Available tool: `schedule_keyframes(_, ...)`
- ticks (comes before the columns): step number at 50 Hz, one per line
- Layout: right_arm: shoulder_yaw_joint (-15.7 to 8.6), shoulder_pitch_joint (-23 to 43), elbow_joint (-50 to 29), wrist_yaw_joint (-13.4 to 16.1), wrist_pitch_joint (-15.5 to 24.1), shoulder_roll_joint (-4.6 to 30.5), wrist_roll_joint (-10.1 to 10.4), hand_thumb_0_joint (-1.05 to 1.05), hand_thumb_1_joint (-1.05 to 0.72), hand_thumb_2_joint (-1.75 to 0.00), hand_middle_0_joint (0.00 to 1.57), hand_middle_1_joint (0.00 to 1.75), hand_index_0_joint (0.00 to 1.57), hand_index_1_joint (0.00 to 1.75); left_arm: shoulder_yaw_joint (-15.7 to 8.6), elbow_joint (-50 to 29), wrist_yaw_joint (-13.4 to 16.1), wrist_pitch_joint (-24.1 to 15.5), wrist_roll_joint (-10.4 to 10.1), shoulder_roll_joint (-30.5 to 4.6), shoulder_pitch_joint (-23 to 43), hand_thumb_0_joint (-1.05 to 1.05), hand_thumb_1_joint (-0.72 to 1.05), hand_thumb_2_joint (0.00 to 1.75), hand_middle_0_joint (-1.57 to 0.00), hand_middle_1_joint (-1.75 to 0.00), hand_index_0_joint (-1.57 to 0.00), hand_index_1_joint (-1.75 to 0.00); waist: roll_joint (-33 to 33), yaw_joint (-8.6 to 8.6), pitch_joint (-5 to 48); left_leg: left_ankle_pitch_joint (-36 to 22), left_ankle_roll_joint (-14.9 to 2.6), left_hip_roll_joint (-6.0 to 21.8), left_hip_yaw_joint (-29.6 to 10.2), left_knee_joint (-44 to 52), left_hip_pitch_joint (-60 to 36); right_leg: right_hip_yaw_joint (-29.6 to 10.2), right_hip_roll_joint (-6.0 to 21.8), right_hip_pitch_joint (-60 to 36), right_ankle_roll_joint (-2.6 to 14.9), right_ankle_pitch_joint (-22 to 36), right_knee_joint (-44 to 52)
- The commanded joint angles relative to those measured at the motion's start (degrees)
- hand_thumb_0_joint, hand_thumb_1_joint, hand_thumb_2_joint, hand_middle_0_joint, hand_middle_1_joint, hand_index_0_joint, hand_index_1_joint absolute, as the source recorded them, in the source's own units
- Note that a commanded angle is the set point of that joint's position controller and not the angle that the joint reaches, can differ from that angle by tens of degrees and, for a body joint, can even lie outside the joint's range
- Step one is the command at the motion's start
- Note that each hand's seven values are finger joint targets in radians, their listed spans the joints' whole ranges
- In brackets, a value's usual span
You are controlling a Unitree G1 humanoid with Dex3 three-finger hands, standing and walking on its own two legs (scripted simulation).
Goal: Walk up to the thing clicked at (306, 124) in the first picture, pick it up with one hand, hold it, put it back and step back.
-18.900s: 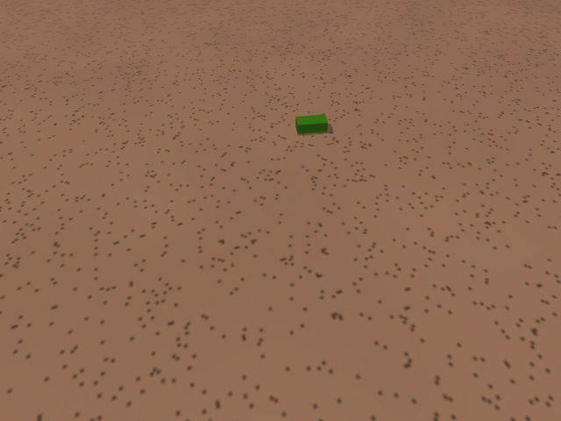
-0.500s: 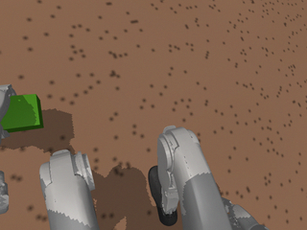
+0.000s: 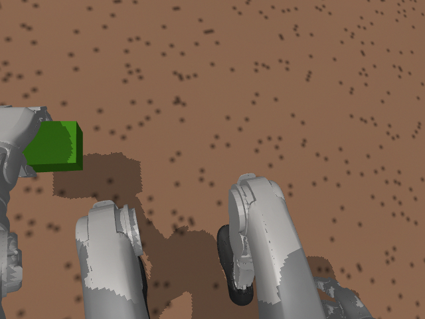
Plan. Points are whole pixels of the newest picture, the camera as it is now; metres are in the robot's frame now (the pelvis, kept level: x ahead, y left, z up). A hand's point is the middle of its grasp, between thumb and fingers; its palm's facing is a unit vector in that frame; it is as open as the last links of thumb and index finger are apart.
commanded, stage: lift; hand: left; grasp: from above
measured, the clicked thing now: (29, 147) +0.45 +0.30 -0.18
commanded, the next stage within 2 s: hold in 1.58 s
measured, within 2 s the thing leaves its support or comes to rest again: neither
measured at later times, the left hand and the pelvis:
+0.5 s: hand out of the picture +0.39 +0.30 -0.02, palm faces -0.44 -0.07 -0.89, open 11.2 cm; pelvis +0.00 +0.00 +0.09, yaw +2 degrees
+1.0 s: hand out of the picture +0.34 +0.27 +0.20, palm faces -0.44 -0.11 -0.89, open 11.2 cm; pelvis +0.02 +0.00 +0.27, yaw +5 degrees
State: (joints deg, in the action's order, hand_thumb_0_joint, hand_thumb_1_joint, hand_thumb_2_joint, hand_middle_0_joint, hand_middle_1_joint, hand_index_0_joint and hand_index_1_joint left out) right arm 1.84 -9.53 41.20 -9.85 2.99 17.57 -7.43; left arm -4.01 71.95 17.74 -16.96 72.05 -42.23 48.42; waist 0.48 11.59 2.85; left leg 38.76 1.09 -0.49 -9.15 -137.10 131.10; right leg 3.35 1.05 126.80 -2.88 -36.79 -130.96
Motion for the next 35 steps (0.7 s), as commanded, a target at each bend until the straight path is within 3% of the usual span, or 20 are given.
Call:
schedule_keyframes(1, -5.51, -11.07, -1.93, 0.8, 0.1, 13.77, 1.09, 0.0, -0.9, -0.9, 0.2, 0.3, 0.2, 0.3, -3.11, -10.74, 1.43, 2.16, -3.09, -14.71, 16.19, 0.0, 0.54, 0.99, -0.93, -0.82, -0.92, -0.83, 18.66, -1.23, 42.38, -8.16, -2.05, -0.8, 6.41, 19.52, -33.56, 4.82, -1.91, -19.01, 5.26, 9.58, 13.99)
schedule_keyframes(8, -6.69, -11.29, -3.01, 2.02, -1.42, 12.72, 3.13, 0.0, -0.9, -0.9, 0.2, 0.3, 0.2, 0.3, -2.31, -17.53, -3.54, 4.79, -5.61, -13.77, 13.59, 0.0, 0.52, 0.98, -0.9, -0.84, -0.9, -0.84, 15.17, -2.21, 43.32, -7.05, -2.99, -0.77, 7.12, 22.7, -33.05, 3.49, -2.05, -23.21, 4.99, 8.88, 18.33)
schedule_keyframes(11, -7.04, -10.92, -3.88, 2.53, -1.73, 12.42, 3.8, 0.0, -0.9, -0.9, 0.2, 0.3, 0.2, 0.3, -0.88, -20.5, -5.85, 4.92, -7.35, -11.3, 11.92, 0.0, 0.52, 1.01, -0.91, -0.85, -0.91, -0.85, 14.03, -2.24, 41.64, -5.01, -3.01, -0.44, 6.07, 25.43, -34.3, 3.35, -1.95, -23.73, 4.85, 7.55, 20.03)
schedule_keyframes(17, -7.44, -9.75, -6.18, 3.91, -2.35, 11.64, 5.31, 0.0, -0.9, -0.9, 0.2, 0.3, 0.2, 0.3, -1.4, -27.43, -8.5, 4.67, -9.65, -11.25, 6.98, 0.0, 0.53, 0.99, -0.91, -0.86, -0.91, -0.86, 12.24, -3.72, 40.96, -2.05, -3.14, -0.38, 5.18, 30.99, -36.22, 2.67, -2.02, -27.14, 4.56, 5.33, 24.14)
schedule_keyframes(20, -7.57, -9.4, -6.75, 4.69, -2.61, 10.84, 5.8, 0.0, -0.9, -0.9, 0.2, 0.3, 0.2, 0.3, -0.98, -31.26, -9.29, 4.91, -10.64, -9.94, 4.09, 0.0, 0.54, 0.97, -0.91, -0.85, -0.91, -0.84, 11.81, -4.84, 42.88, -3.19, -3.05, -0.07, 5.77, 33.24, -40.35, 2.09, -2.25, -31.09, 4.42, 6.4, 27.15)
schedule_keyframes(28, -8.31, -7.12, -8.13, 7.1, -3.62, 9.72, 7.27, 0.0, -0.9, -0.9, 0.2, 0.3, 0.2, 0.3, -1.45, -41.9, -10.67, 7.93, -12.59, -8.71, -1.33, 0.0, 0.56, 1.0, -0.93, -0.83, -0.92, -0.83, 12.58, -5.91, 43.47, -6.2, -2.39, 0.34, 5.19, 42.17, -51.16, 1.36, -1.8, -38.91, 4.16, 8.68, 34.2)
schedule_keyframes(35, -7.88, -4.73, -9.04, 9.41, -3.96, 8.23, 8.14, 0.0, -0.9, -0.9, 0.2, 0.3, 0.2, 0.3, 1.58, -46.03, -14.19, 10.84, -15.05, -4.75, -8.65, 0.0, 0.57, 1.05, -0.94, -0.83, -0.93, -0.84, 10.15, -5.98, 39.14, -7.03, -2.41, 1.08, 5.2, 51.37, -60.08, 0.65, -2.08, -48.12, 3.71, 9.44, 43.33)
